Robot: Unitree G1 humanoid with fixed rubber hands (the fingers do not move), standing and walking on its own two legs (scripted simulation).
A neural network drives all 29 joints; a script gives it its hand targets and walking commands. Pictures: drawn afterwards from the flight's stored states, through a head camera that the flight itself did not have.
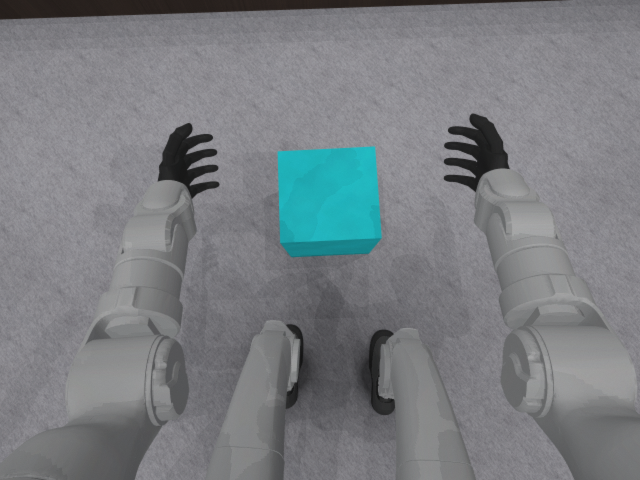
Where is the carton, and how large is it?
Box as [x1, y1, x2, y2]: [278, 146, 381, 256]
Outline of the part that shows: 374,146 278,151 280,242 291,256 368,253 380,239 381,235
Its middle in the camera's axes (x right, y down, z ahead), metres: +0.03 -0.08 +0.93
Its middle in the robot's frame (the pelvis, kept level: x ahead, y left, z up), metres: +0.52 +0.04 -0.53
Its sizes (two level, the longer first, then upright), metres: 0.210 0.200 0.250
